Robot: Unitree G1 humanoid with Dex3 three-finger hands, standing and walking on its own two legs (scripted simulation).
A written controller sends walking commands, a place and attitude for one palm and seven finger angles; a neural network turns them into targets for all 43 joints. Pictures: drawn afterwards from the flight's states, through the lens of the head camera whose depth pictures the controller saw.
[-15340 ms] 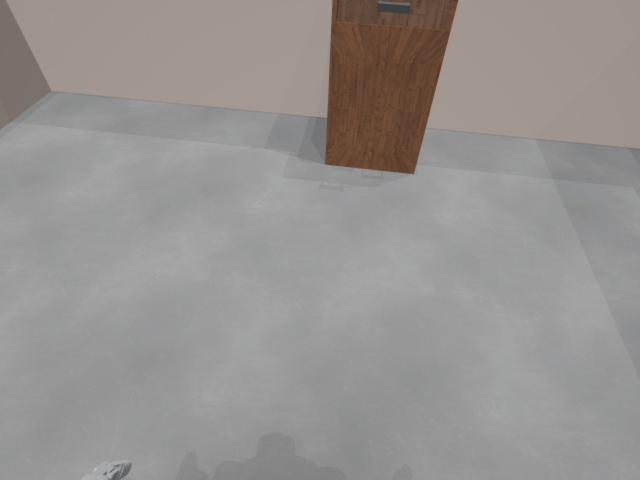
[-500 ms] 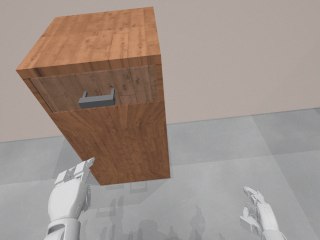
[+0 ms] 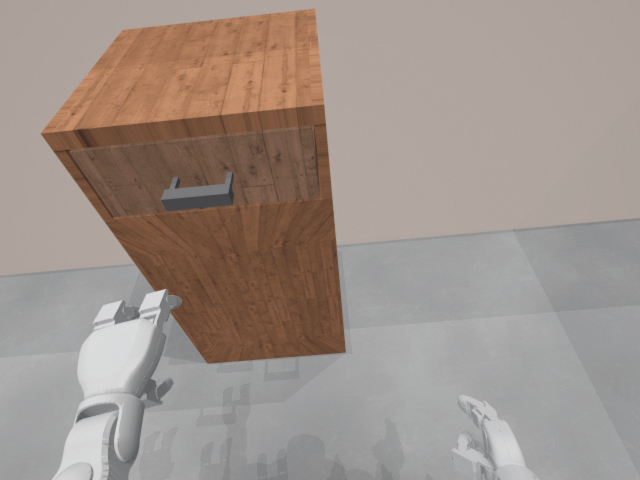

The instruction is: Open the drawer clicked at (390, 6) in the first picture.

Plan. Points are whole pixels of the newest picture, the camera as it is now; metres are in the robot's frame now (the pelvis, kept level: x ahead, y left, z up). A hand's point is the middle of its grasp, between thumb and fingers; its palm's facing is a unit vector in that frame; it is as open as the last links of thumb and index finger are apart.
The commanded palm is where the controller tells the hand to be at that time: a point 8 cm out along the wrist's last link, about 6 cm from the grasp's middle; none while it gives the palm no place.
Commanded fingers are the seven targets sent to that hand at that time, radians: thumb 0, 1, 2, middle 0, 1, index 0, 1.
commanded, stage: raise the hand with hooked fingers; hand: left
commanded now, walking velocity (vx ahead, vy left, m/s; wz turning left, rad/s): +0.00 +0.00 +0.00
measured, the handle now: (200, 188) +0.57 +0.28 +0.04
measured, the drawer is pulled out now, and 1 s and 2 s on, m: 0.00 0.00 0.00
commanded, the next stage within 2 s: move the hooked fingers above the handle in 1.10 s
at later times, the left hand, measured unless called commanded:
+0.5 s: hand (114, 297) +0.28 +0.27 +0.11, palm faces +0.13 -0.08 -0.99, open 13.5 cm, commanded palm +0.25 +0.28 +0.17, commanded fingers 0.00 -0.50 0.30 -0.30 -1.20 -0.30 -1.20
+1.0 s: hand (104, 277) +0.30 +0.28 +0.14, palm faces +0.06 -0.08 -0.99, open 13.8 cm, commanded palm +0.27 +0.29 +0.20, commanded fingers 0.00 -0.50 0.30 -0.30 -1.20 -0.30 -1.20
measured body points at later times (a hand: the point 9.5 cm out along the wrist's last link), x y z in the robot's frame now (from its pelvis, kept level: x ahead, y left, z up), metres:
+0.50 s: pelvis +0.00 +0.04 +0.02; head -0.01 +0.00 +0.47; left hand +0.27 +0.27 +0.17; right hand +0.23 -0.16 -0.07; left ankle +0.00 +0.15 -0.72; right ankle -0.02 -0.07 -0.72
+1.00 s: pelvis +0.00 +0.04 +0.03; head +0.01 +0.01 +0.47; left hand +0.29 +0.28 +0.19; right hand +0.19 -0.17 -0.09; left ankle +0.00 +0.15 -0.72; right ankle -0.02 -0.07 -0.72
